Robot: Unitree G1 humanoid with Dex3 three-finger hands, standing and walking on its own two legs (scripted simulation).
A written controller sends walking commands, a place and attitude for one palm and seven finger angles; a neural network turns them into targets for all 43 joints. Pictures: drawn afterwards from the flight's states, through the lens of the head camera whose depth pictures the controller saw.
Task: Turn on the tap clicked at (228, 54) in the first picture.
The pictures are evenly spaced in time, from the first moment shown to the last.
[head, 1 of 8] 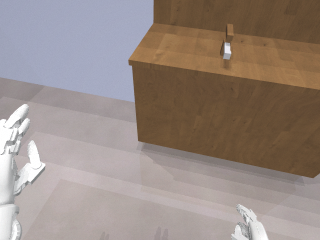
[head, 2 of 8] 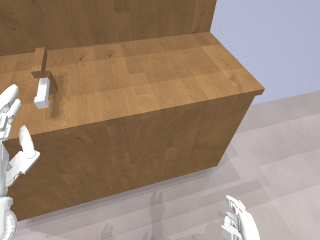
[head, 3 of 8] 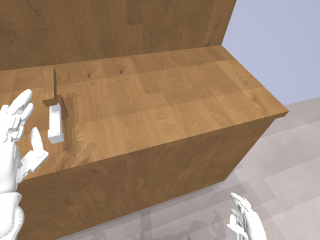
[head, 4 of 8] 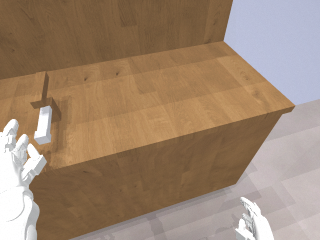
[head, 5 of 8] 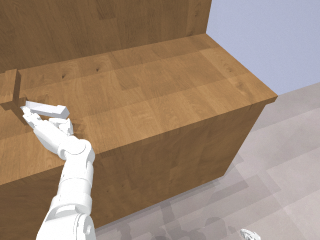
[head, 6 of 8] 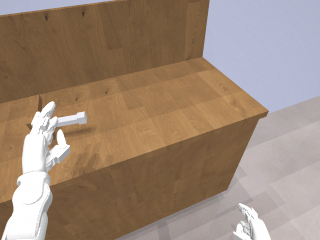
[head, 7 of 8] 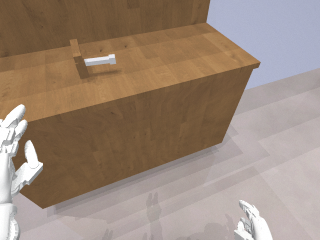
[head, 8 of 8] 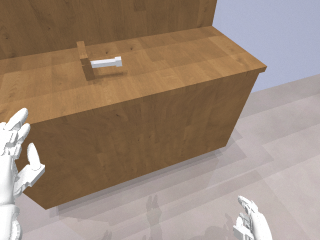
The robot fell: no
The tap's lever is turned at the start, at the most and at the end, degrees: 0 82 82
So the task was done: yes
